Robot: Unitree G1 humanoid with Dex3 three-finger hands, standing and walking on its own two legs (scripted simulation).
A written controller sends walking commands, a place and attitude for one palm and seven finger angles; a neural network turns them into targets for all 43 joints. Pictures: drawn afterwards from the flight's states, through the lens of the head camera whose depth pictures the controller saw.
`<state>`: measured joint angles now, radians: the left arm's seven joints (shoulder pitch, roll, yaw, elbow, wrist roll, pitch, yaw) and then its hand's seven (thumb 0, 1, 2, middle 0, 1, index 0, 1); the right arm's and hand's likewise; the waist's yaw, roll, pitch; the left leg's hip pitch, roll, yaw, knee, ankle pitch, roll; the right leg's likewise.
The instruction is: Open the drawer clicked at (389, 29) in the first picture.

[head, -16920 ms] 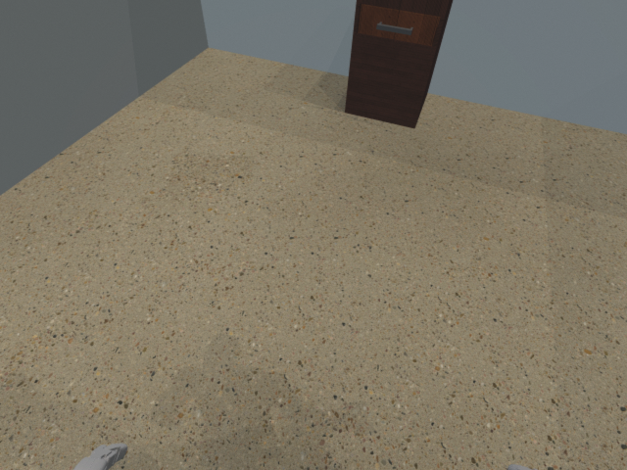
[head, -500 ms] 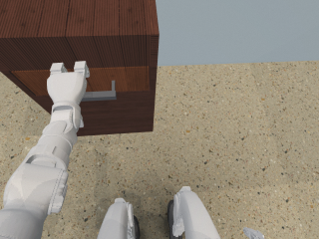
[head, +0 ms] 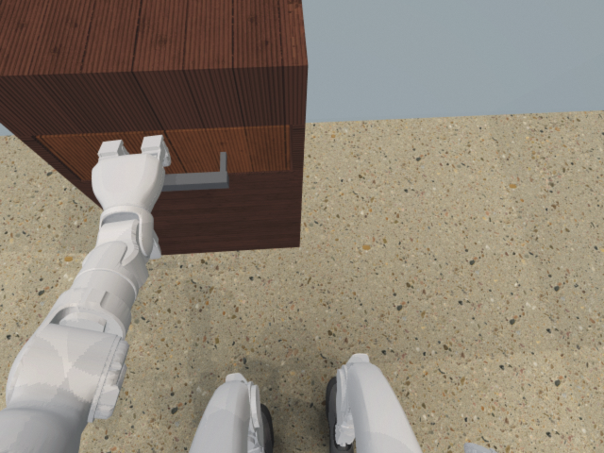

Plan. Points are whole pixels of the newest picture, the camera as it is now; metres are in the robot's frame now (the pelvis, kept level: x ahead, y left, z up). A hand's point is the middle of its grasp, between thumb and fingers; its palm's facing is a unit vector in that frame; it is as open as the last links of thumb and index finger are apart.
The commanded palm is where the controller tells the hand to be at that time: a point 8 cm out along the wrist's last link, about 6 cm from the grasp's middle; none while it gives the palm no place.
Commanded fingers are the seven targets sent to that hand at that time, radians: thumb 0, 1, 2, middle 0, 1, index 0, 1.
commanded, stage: move the hooked fingers above the handle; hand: left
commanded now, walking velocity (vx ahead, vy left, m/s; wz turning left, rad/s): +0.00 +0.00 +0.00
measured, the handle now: (176, 171) +0.55 +0.18 -0.12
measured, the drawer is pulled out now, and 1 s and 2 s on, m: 0.00 0.00 0.00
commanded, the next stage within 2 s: lower the fingers behind the handle in 1.54 s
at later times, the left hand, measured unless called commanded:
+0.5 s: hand (150, 204) +0.47 +0.20 -0.07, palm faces -0.17 -0.02 -0.99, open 13.8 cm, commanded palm +0.47 +0.19 -0.01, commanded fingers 0.00 -0.50 0.30 -0.30 -1.20 -0.30 -1.20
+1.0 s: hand (161, 196) +0.48 +0.18 -0.06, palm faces -0.08 -0.04 -1.00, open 13.8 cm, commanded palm +0.47 +0.19 +0.00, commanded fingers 0.00 -0.50 0.30 -0.30 -1.20 -0.30 -1.20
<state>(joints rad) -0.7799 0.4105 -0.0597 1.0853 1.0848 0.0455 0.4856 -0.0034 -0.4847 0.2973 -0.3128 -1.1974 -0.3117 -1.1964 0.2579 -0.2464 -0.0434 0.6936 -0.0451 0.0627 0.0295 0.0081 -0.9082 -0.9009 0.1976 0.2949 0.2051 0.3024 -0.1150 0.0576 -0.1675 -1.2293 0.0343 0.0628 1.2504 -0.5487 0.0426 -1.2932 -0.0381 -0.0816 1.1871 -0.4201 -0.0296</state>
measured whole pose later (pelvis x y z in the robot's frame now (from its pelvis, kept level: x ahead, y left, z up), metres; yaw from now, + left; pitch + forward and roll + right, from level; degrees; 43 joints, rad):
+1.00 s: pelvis +0.01 +0.00 +0.00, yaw +0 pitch +31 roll -1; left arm -0.72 0.40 -0.03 0.99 1.13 -0.08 0.50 0.00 -0.49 0.30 -0.32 -1.20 -0.32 -1.20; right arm 0.29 -0.24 -0.04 0.70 -0.05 0.06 0.01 0.01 -0.91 -0.90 0.20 0.29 0.21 0.30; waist -0.12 0.06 -0.19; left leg -1.24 0.04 0.06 1.26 -0.56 0.04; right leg -1.30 -0.03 -0.08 1.20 -0.43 -0.03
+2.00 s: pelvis +0.00 +0.00 -0.03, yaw -1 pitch +34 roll -2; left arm -0.80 0.46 0.05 1.07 1.20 -0.09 0.64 0.00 -0.49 0.30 -0.31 -1.20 -0.31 -1.20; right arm 0.26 -0.25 -0.04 0.68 -0.07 0.06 0.02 0.01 -0.91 -0.90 0.20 0.29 0.20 0.30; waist -0.15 0.05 -0.19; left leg -1.38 0.05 0.05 1.41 -0.62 0.05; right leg -1.45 -0.03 -0.08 1.33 -0.47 -0.03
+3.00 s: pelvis -0.02 +0.00 -0.08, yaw -1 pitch +36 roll -2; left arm -0.83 0.47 0.03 1.06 1.18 -0.10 0.55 0.00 -0.49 0.30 -0.30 -1.20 -0.31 -1.20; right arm 0.25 -0.25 -0.03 0.69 -0.07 0.03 0.03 0.01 -0.91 -0.90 0.20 0.29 0.21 0.30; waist -0.15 0.06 -0.20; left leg -1.56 0.05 0.03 1.58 -0.65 0.04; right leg -1.62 -0.04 -0.10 1.49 -0.50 -0.04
